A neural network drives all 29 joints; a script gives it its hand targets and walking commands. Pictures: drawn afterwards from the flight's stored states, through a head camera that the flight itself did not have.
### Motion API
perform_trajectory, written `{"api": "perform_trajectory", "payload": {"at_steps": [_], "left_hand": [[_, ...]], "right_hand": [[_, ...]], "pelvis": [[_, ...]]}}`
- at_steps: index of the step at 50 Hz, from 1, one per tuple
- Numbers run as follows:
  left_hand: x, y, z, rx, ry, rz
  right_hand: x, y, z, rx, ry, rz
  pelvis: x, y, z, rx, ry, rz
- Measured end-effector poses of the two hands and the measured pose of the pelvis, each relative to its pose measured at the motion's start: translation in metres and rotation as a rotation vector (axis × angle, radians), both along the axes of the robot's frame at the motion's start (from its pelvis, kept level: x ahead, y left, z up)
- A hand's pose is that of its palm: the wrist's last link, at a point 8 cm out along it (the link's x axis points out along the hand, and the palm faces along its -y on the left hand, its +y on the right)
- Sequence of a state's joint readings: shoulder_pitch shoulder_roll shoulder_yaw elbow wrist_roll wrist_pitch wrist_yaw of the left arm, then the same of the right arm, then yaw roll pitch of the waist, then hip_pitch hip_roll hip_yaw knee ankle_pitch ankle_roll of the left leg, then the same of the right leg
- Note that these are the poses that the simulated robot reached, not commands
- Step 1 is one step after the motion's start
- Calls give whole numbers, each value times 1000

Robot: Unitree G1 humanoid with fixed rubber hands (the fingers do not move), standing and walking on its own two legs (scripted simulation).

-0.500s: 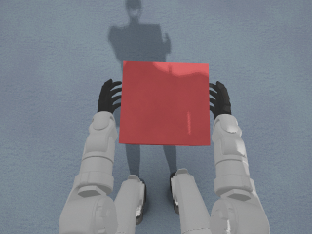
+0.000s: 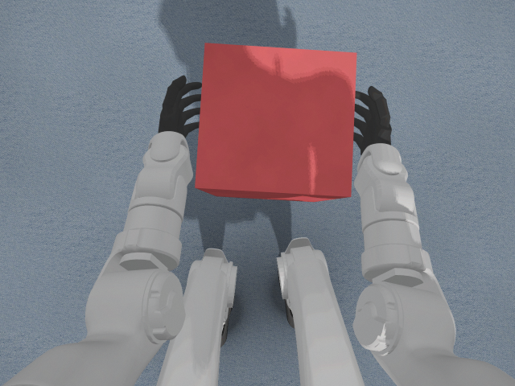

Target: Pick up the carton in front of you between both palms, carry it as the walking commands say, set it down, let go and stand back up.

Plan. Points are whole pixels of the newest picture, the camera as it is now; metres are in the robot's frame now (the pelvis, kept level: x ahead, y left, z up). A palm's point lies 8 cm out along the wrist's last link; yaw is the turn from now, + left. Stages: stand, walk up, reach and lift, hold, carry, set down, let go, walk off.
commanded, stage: set down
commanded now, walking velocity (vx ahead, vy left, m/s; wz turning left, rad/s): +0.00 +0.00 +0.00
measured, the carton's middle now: (271, 140) +0.48 -0.05 -0.18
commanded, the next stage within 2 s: none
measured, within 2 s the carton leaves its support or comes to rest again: rests again in 1.74 s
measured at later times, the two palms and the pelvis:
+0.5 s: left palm (201, 137) +0.51 +0.08 -0.25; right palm (349, 152) +0.46 -0.21 -0.25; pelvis -0.02 +0.00 -0.11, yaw +0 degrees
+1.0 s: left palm (205, 142) +0.51 +0.08 -0.30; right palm (343, 157) +0.46 -0.21 -0.30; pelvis -0.02 +0.01 -0.15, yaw +1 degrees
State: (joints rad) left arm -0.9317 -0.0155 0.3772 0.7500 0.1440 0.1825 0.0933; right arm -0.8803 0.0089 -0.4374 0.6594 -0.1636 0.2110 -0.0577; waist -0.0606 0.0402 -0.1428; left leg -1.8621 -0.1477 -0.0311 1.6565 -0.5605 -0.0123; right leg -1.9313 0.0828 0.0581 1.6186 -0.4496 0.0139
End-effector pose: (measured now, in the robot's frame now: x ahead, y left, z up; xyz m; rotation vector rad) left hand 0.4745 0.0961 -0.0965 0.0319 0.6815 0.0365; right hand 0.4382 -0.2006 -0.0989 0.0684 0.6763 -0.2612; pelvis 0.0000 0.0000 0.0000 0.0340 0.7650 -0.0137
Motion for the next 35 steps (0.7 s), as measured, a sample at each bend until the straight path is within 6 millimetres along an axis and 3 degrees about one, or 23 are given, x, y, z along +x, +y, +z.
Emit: {"api": "perform_trajectory", "payload": {"at_steps": [29, 35], "left_hand": [[41, -16, -181, 21, 54, -74], [42, -15, -200, 12, 57, -74]], "right_hand": [[25, -15, -179, -23, 61, -29], [29, -14, -193, -27, 63, -31]], "pelvis": [[-24, 5, -128, -15, -19, 25], [-20, 3, -141, -25, -55, 39]]}}
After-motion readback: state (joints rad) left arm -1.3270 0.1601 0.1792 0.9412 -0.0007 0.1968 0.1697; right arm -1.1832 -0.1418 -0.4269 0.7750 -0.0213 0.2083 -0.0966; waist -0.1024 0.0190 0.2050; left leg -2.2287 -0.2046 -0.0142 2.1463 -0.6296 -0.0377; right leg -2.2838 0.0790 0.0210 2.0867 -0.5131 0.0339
